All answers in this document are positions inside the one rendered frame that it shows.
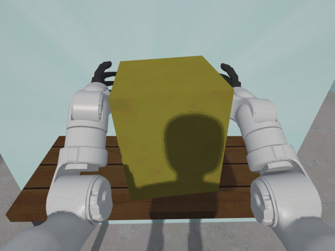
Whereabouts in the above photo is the robot left forearm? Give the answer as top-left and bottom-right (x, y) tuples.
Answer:
(46, 82), (111, 213)

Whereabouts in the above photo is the table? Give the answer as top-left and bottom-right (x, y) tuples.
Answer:
(5, 136), (261, 226)

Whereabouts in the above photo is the robot right forearm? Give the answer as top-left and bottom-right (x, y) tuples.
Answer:
(230, 87), (322, 214)

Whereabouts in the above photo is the carton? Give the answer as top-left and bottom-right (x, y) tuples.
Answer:
(108, 55), (234, 201)

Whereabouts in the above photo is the robot left upper arm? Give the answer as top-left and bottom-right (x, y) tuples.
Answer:
(0, 175), (113, 251)

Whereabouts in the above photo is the right robot hand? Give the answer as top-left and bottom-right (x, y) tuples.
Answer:
(220, 63), (241, 88)

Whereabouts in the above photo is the robot right upper arm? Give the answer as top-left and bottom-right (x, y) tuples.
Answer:
(250, 172), (335, 251)

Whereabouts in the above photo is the left robot hand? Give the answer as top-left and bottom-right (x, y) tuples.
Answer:
(91, 61), (117, 92)

